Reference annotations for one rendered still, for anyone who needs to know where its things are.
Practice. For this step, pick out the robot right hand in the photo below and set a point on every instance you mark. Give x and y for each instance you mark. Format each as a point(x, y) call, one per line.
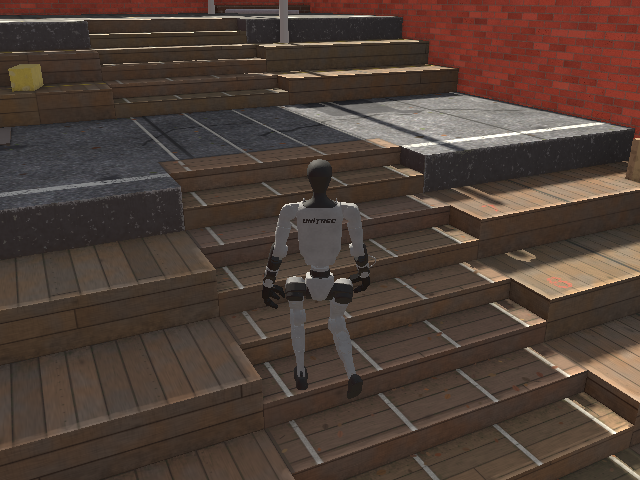
point(365, 282)

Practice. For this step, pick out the left robot upper arm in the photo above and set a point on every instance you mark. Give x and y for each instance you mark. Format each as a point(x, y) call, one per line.
point(287, 213)

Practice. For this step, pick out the right robot forearm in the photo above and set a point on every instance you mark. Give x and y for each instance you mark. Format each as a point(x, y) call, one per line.
point(362, 264)

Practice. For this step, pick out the left robot forearm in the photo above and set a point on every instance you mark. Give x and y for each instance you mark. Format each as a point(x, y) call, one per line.
point(272, 269)

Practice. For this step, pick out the robot left hand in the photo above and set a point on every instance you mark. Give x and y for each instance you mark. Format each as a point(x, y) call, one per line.
point(270, 292)

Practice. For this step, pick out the robot torso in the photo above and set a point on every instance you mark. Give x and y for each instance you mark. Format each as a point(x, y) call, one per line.
point(319, 236)

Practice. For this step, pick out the right robot upper arm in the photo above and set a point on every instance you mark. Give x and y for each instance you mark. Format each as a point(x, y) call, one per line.
point(351, 213)

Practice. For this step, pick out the right robot thigh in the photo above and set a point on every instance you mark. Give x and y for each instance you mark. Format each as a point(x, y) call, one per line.
point(342, 296)

